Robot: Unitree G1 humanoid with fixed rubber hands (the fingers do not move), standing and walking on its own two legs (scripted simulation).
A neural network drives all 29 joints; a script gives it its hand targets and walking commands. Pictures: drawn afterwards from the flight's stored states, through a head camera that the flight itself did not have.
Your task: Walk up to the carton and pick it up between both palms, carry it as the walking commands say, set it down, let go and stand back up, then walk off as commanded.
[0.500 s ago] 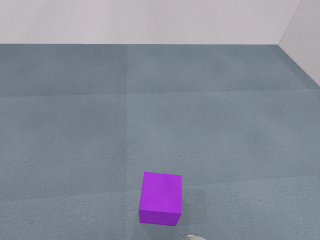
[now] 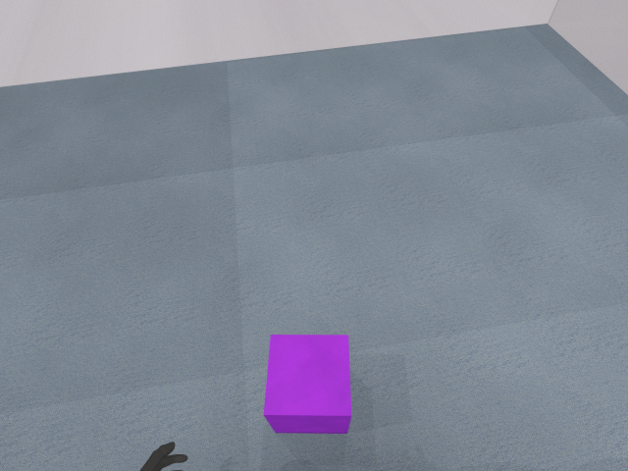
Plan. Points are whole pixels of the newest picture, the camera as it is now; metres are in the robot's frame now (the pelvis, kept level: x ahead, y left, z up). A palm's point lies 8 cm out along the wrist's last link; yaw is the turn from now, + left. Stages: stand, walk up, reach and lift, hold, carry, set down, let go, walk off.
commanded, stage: walk up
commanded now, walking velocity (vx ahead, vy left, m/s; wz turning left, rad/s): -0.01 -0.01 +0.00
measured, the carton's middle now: (310, 385) +0.39 +0.04 -0.64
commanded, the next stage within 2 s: stand in 0.94 s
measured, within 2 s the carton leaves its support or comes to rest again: neither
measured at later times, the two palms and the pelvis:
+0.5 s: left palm out of the picture +0.01 +0.32 -0.14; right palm out of the picture +0.01 -0.18 -0.11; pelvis -0.04 +0.07 +0.01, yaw +1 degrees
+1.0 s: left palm out of the picture -0.04 +0.27 -0.13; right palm out of the picture -0.05 -0.16 -0.13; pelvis -0.05 +0.06 +0.01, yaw -1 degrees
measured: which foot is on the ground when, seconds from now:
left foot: up 0.00-0.34, down 0.36-1.00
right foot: down 0.00-0.36, up 0.38-0.68, down 0.70-1.00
